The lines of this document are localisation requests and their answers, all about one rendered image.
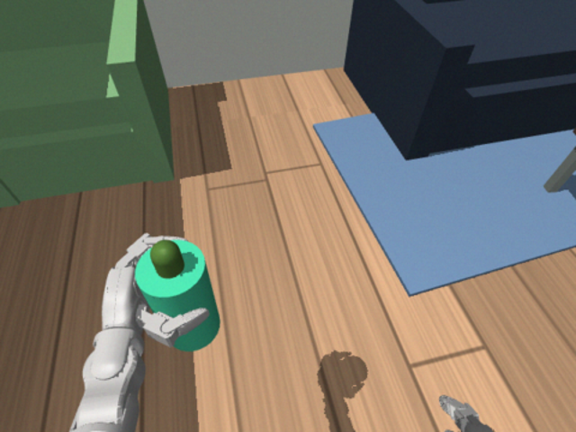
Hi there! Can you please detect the sofa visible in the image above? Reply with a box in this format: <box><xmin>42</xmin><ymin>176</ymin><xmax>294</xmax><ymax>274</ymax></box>
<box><xmin>344</xmin><ymin>0</ymin><xmax>576</xmax><ymax>160</ymax></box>

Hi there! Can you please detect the left robot arm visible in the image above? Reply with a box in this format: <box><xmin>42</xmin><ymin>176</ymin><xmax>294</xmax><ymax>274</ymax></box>
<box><xmin>69</xmin><ymin>327</ymin><xmax>146</xmax><ymax>432</ymax></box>

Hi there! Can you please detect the bottle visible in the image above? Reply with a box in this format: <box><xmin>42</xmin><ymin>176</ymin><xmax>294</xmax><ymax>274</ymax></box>
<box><xmin>135</xmin><ymin>239</ymin><xmax>221</xmax><ymax>352</ymax></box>

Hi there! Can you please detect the armchair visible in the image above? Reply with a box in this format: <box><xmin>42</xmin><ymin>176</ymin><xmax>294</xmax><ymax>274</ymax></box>
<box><xmin>0</xmin><ymin>0</ymin><xmax>175</xmax><ymax>208</ymax></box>

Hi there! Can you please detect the left robot hand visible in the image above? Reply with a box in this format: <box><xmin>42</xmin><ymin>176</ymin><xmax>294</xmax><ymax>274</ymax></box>
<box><xmin>102</xmin><ymin>233</ymin><xmax>210</xmax><ymax>347</ymax></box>

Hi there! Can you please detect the right robot hand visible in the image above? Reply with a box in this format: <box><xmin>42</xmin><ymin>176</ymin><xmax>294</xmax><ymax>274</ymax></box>
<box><xmin>439</xmin><ymin>395</ymin><xmax>493</xmax><ymax>432</ymax></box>

